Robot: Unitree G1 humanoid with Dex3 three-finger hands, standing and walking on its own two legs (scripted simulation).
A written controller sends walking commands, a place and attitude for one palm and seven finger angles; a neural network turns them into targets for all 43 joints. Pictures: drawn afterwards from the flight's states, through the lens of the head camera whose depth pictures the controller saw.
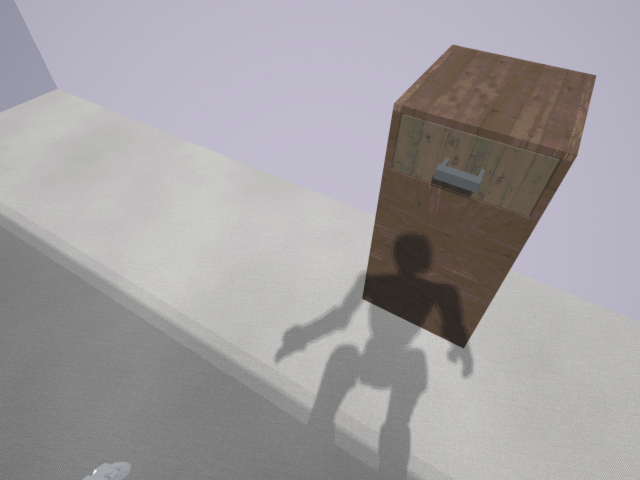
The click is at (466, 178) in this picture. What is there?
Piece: drawer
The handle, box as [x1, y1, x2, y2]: [433, 158, 485, 192]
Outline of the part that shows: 436,168 433,177 475,192 479,186 482,178 481,177 485,170 481,169 478,175 476,176 451,168 446,165 449,159 448,158 445,158 443,162 439,164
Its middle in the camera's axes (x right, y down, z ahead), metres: +0.33 -0.15 +0.90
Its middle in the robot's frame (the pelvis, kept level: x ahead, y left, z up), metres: +0.79 -0.29 -0.06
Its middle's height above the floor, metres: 0.71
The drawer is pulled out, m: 0.00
